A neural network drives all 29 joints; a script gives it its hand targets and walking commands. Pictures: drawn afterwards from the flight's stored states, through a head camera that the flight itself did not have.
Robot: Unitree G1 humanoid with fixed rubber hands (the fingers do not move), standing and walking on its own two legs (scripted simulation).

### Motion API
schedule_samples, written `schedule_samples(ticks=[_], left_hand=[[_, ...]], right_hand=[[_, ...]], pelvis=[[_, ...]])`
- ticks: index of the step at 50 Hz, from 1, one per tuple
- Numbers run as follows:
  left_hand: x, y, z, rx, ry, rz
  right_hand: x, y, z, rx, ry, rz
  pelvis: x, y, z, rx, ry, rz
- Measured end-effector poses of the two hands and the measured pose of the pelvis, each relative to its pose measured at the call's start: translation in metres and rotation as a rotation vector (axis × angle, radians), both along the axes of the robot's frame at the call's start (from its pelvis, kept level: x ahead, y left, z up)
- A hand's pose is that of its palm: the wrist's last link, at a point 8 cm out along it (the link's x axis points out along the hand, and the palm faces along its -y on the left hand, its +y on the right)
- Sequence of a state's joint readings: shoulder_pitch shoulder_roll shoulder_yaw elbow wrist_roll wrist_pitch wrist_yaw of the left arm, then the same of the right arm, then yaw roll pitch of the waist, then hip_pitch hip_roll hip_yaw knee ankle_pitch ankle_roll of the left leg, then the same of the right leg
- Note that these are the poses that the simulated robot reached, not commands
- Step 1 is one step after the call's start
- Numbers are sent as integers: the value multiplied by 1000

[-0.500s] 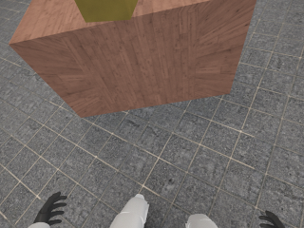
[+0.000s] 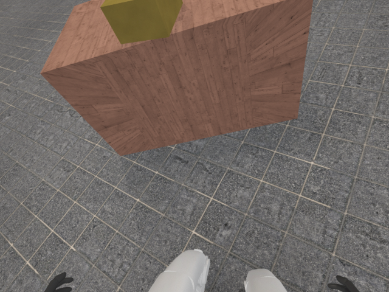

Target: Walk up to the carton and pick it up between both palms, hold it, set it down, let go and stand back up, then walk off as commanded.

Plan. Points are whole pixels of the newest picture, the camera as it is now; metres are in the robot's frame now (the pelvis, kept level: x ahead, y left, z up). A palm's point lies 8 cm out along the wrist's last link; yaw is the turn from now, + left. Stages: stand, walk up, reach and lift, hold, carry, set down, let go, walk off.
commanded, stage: walk off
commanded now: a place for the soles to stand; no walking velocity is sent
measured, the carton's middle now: (145, 4) +1.16 +0.20 +0.05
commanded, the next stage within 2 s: stand in 1.62 s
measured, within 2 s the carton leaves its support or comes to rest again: neither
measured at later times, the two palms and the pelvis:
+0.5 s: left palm out of the picture +0.04 +0.51 -0.09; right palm out of the picture -0.01 -0.14 -0.12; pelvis -0.09 +0.17 -0.02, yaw +3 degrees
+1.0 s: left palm out of the picture -0.04 +0.47 -0.07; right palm out of the picture +0.02 -0.15 -0.09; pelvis -0.10 +0.15 +0.00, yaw +1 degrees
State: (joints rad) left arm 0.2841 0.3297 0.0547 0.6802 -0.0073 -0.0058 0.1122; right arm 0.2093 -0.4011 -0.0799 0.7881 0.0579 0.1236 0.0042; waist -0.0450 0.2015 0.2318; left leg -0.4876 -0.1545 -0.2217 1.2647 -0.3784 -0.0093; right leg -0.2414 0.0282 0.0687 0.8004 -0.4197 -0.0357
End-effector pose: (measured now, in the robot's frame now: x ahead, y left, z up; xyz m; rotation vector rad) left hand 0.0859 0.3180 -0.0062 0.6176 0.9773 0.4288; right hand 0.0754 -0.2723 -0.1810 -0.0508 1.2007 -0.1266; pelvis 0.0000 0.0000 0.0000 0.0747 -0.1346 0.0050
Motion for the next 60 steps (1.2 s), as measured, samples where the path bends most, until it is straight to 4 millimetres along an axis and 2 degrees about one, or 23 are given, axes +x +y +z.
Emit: schedule_samples(ticks=[6,11,16,20,22,25,31,35,38,46,51,56,60], left_hand=[[-5,28,-8,-20,-22,-31],[-9,63,-19,-48,-45,-50],[-19,115,-38,-80,-48,-61],[-31,166,-69,-108,-43,-78],[-39,181,-81,-136,-35,-75],[-49,191,-88,-186,-29,-63],[-75,199,-92,-278,13,-57],[-91,200,-90,-308,32,-54],[-99,196,-88,-315,35,-53],[-118,168,-75,-292,29,-43],[-128,153,-59,-278,4,-11],[-127,156,-48,-253,-8,-8],[-121,164,-47,-250,-25,-22]], right_hand=[[-20,25,3,-16,-15,-22],[-37,54,9,-46,-4,-10],[-56,89,19,-94,32,24],[-73,116,27,-172,30,44],[-80,125,39,-208,18,41],[-83,133,66,-258,-1,44],[-75,140,109,-329,-83,57],[-66,140,123,-350,-149,55],[-62,137,126,-347,-188,56],[-64,117,106,-290,-222,50],[-58,121,89,-225,-241,57],[-60,134,74,-175,-244,52],[-62,142,72,-174,-248,46]], pelvis=[[-16,30,-4,-37,-18,2],[-32,65,-7,-63,-8,22],[-53,108,-13,-94,33,55],[-72,146,-28,-105,36,75],[-79,161,-28,-97,19,39],[-86,175,-18,-114,31,39],[-92,189,0,-106,92,13],[-92,191,5,-105,112,13],[-93,187,6,-99,117,13],[-100,160,2,-63,106,11],[-102,154,5,-51,99,14],[-104,160,4,-59,98,14],[-105,168,3,-69,95,14]])
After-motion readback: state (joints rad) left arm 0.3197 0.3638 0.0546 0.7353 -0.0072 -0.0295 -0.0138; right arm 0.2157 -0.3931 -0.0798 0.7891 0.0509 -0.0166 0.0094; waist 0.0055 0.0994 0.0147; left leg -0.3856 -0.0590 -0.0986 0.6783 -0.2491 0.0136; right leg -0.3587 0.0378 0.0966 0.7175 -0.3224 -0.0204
